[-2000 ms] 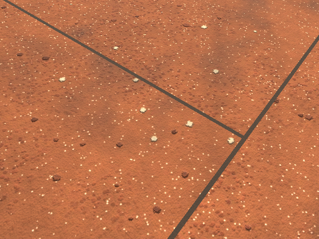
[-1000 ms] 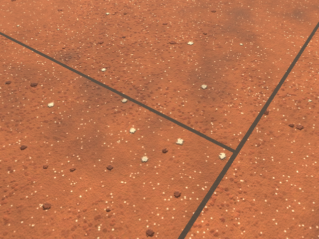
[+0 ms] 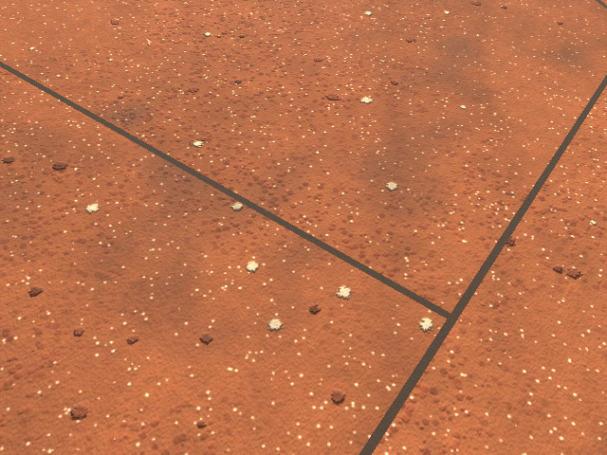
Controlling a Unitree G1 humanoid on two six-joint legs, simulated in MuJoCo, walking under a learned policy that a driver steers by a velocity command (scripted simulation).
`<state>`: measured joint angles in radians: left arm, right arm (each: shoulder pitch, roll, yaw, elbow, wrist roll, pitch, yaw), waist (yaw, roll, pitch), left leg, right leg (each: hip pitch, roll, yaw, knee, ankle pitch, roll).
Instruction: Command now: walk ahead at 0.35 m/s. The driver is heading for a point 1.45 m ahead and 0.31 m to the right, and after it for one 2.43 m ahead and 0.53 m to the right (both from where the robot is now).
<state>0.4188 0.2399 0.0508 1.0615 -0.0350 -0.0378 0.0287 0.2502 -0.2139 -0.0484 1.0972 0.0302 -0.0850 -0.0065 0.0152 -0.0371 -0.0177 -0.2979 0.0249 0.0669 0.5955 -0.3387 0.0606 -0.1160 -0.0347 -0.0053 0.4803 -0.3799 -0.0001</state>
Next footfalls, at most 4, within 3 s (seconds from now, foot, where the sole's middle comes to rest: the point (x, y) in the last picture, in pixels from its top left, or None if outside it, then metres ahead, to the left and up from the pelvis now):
0.02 left None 0.05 0.11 -0.77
0.50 right None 0.43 -0.11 -0.77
1.02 left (250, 364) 0.74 0.14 -0.77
1.56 right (369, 293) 0.97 -0.16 -0.77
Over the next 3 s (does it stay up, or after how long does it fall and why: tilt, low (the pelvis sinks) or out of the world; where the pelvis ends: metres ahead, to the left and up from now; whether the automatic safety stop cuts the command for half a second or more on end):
stays up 1.16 -0.18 -0.02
